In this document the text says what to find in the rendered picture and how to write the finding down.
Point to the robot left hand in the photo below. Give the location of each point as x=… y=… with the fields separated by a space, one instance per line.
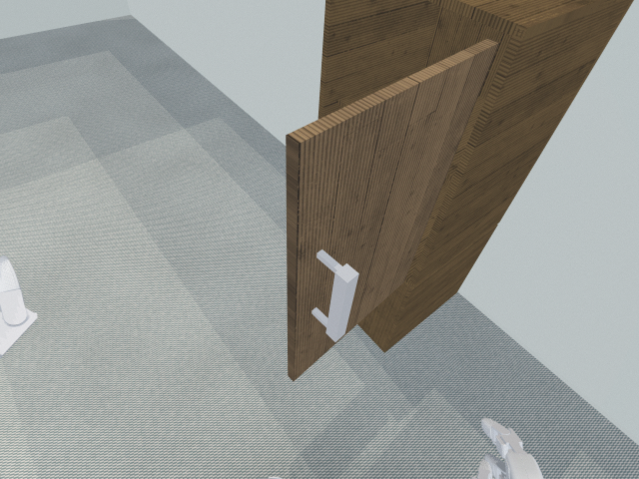
x=15 y=318

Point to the handle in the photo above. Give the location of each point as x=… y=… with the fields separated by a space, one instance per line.
x=344 y=284

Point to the robot right hand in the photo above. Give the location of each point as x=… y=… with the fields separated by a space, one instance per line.
x=518 y=464

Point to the cupboard door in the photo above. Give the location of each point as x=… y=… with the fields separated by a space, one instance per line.
x=362 y=183

